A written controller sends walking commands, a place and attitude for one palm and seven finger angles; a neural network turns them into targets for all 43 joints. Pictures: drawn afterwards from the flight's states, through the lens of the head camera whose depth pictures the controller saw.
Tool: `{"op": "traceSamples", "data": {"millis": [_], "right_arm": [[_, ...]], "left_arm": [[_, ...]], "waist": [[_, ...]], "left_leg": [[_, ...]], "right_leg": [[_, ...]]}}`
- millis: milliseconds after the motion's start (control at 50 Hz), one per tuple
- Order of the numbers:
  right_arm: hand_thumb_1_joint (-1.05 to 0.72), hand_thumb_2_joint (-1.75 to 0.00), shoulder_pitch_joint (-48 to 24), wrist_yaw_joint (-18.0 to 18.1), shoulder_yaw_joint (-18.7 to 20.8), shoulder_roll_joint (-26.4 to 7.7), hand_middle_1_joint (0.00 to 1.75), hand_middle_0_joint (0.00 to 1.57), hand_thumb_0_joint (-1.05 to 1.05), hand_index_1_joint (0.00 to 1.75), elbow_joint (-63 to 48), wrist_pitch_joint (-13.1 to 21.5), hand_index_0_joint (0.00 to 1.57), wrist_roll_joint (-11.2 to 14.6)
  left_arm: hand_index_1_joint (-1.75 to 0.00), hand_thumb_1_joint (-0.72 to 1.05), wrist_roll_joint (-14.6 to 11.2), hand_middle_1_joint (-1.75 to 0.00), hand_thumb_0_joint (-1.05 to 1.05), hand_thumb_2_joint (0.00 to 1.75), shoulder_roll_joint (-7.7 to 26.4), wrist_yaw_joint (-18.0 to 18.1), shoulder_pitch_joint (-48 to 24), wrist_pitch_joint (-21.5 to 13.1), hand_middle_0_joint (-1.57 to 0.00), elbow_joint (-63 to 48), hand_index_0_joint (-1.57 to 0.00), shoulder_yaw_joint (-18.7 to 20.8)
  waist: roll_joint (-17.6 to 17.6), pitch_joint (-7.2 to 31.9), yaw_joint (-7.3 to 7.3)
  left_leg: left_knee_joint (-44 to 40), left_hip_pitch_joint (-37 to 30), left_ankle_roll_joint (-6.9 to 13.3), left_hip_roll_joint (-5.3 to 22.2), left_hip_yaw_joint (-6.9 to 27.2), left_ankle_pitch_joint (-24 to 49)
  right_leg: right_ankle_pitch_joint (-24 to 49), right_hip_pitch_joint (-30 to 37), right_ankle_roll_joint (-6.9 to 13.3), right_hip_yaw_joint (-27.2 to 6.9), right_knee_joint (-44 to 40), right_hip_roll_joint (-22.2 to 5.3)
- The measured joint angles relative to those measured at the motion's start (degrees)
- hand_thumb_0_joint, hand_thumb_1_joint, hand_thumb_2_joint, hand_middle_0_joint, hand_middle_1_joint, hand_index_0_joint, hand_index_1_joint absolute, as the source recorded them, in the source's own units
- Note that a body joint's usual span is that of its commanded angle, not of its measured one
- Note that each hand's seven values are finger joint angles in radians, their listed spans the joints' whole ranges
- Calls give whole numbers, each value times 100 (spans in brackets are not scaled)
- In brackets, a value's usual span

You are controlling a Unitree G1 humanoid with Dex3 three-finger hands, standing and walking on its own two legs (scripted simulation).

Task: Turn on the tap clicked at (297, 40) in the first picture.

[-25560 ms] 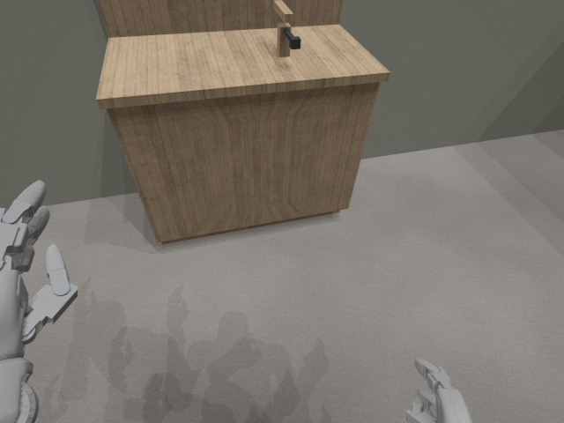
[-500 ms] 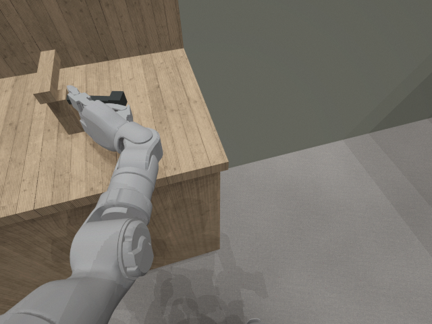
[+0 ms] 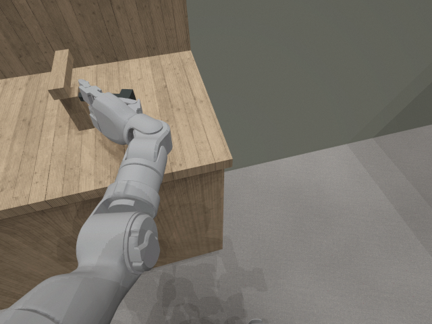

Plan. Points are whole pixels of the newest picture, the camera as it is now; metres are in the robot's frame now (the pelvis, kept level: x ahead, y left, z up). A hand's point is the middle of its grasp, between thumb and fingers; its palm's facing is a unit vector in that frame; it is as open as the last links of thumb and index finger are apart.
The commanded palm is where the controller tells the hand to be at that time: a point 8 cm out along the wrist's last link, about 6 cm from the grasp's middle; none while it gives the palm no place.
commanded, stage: lift the hand up off the lever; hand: left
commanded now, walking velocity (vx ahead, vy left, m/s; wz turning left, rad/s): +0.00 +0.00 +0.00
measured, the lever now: (127, 98) +0.55 +0.17 +0.11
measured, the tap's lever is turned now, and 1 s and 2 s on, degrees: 71 71 71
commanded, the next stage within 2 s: draw the hand back beside the body in 1.40 s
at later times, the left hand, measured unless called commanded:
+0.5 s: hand (132, 97) +0.49 +0.14 +0.16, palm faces +0.77 -0.62 -0.16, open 7.8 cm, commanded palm +0.44 +0.16 +0.16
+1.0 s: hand (135, 90) +0.49 +0.13 +0.17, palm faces +0.76 -0.63 -0.16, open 7.8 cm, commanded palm +0.43 +0.16 +0.18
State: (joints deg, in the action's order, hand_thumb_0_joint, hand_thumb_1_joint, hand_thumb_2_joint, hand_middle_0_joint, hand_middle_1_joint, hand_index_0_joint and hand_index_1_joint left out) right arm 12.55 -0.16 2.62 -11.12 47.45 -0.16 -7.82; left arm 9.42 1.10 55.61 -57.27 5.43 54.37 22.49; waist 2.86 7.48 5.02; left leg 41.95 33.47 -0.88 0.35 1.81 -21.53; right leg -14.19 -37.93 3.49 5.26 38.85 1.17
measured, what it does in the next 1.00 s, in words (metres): stands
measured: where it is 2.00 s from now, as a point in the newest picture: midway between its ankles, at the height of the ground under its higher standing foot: outside the picture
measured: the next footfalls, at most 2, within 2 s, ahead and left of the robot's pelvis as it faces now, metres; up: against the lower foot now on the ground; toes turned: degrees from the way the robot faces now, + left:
none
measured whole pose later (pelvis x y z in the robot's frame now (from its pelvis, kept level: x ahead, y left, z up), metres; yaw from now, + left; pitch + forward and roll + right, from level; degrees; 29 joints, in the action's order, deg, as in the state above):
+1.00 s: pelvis +0.01 -0.01 +0.01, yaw +0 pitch +11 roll +0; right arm 12.1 1.0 3.0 -11.8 48.3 0.3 -6.2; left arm 7.6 0.4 54.2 -55.5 12.5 46.6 20.6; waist 3.4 6.9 3.3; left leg 35.9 26.8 -1.5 0.9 1.6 -19.9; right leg -13.2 -31.9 4.0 5.0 34.1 1.9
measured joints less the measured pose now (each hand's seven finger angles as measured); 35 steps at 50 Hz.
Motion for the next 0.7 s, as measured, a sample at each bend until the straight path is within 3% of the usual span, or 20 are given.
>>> {"op": "traceSamples", "data": {"millis": [200, 340, 460, 700], "right_arm": [[-91, -90, 152, 49, 32, -71, 30, 20, 1, 30, 65, 46, 21, 30], [-91, -90, 215, 67, 47, -135, 30, 20, 1, 30, 116, 65, 21, 86], [-91, -90, 166, 75, 58, -146, 30, 20, 1, 30, 112, 101, 20, 95], [-91, -90, 28, 79, 29, -108, 30, 20, 1, 30, 110, 112, 20, 137]], "left_arm": [[-16, 90, 15, -15, 2, 89, 241, -58, -113, 27, -16, -11, -15, 37], [-16, 90, -91, -15, 2, 89, 245, -102, -40, 102, -16, -48, -15, 92], [-16, 90, -30, -15, 2, 89, 271, -84, -9, 128, -16, -113, -15, 84], [-16, 90, -149, -15, 2, 90, 87, -125, -52, 337, -16, -182, -15, -122]], "waist": [[5, -31, 44], [14, -46, 55], [14, -61, 53], [33, -53, -46]], "left_leg": [[-69, 33, -23, 37, -21, 72], [-208, -115, -31, 56, -29, 126], [-262, -198, -39, 68, -29, 143], [-412, -383, -42, 45, -12, 168]], "right_leg": [[97, -34, 29, -17, -93, 40], [154, 113, 39, -26, -234, 64], [172, 197, 47, -25, -292, 77], [152, 365, 43, -14, -380, 55]]}}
